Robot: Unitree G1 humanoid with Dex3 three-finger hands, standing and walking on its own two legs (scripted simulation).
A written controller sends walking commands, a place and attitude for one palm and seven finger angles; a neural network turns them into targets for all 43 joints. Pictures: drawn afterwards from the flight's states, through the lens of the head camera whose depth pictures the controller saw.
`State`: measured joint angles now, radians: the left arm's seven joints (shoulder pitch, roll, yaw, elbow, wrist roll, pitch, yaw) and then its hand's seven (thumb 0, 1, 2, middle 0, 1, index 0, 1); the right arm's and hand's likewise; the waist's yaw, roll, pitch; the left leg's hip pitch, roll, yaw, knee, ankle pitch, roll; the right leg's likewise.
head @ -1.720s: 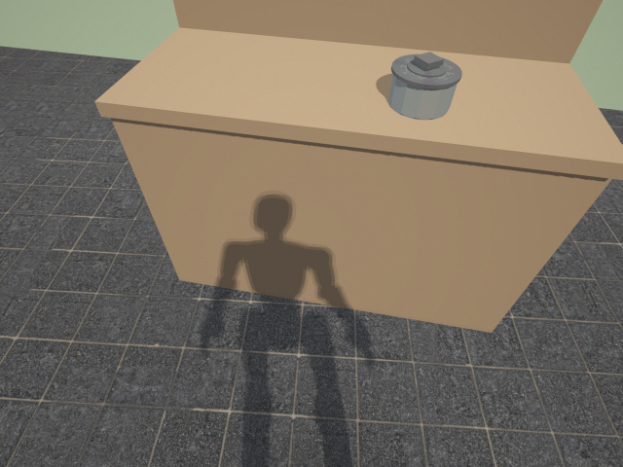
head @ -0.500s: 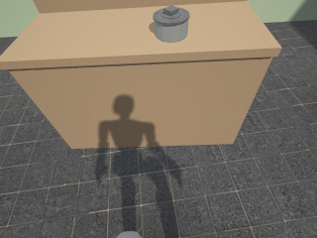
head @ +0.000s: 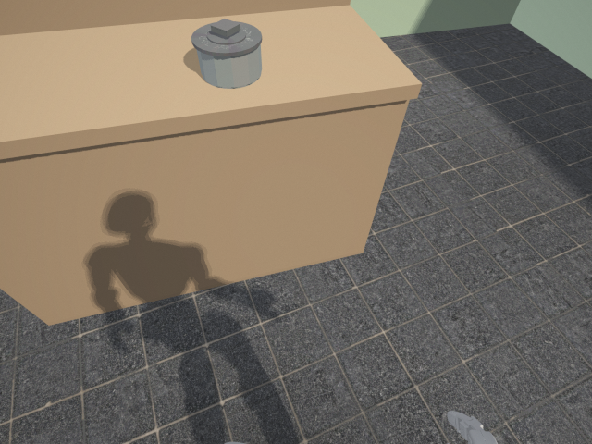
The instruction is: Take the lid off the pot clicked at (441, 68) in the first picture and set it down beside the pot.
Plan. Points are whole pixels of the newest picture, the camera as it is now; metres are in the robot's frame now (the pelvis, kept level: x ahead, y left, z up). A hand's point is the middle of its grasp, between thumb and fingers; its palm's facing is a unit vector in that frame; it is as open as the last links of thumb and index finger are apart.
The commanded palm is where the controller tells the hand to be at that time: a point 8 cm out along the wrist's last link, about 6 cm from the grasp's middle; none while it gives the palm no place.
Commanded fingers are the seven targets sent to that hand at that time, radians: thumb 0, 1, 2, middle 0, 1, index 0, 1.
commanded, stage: walk to a spot facing it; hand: left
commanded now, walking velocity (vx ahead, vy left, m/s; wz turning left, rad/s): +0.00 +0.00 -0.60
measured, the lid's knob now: (225, 27) +0.89 +0.27 +0.12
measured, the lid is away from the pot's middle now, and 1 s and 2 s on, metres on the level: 0.00 0.00 0.00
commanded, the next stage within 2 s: turn to face it in 1.50 s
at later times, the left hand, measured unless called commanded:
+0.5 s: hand (209, 433) +0.15 +0.15 -0.16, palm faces -0.34 -0.90 -0.25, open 7.4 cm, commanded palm none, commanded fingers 0.00 0.90 0.90 -0.20 -0.30 -0.20 -0.30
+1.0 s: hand (225, 442) +0.14 +0.13 -0.17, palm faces -0.41 -0.88 -0.22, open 7.4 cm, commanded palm none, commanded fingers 0.00 0.90 0.90 -0.20 -0.30 -0.20 -0.30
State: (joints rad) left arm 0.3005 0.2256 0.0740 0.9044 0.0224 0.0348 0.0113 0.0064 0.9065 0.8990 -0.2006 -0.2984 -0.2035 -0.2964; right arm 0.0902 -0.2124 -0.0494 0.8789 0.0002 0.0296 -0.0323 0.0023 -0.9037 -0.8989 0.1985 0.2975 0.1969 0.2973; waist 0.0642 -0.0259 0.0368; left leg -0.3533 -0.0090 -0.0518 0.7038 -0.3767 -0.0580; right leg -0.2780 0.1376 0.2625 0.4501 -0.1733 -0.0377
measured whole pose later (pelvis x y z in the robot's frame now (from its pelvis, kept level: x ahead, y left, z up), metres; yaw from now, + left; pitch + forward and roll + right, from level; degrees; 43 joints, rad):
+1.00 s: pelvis +0.11 -0.06 +0.00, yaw -34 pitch +0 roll +0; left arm 0.49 0.16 0.05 1.01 0.03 -0.05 0.01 0.01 0.91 0.90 -0.20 -0.30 -0.20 -0.30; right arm 0.13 -0.21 -0.06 0.89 -0.02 -0.01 0.02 0.01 -0.90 -0.90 0.20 0.30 0.20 0.30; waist 0.08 0.01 0.01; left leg -0.54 0.07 0.03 0.82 -0.25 -0.06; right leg 0.01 0.07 0.16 0.33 -0.34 -0.05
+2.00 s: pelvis +0.26 -0.15 -0.01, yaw -49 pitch -1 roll -1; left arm 0.15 0.14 0.04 0.92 0.02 0.01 0.03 0.00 0.91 0.90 -0.20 -0.30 -0.21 -0.30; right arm 0.29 -0.14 -0.04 1.00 -0.02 0.05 -0.01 0.00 -0.91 -0.90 0.20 0.30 0.20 0.30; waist -0.02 -0.02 0.05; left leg -0.34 0.08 0.11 0.76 -0.40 -0.05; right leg -0.26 -0.06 -0.25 0.54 -0.26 -0.03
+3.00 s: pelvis +0.23 -0.15 -0.01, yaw -13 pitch +1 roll +0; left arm 0.28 0.22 0.05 0.90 0.03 0.02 0.02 0.01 0.91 0.90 -0.20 -0.30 -0.20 -0.30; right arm 0.12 -0.26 -0.07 0.91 -0.01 0.07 0.03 0.00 -0.91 -0.90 0.20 0.30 0.19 0.30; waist 0.03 -0.03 0.10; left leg -0.33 0.03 0.08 0.71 -0.39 -0.06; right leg -0.22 -0.19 -0.27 0.58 -0.33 0.05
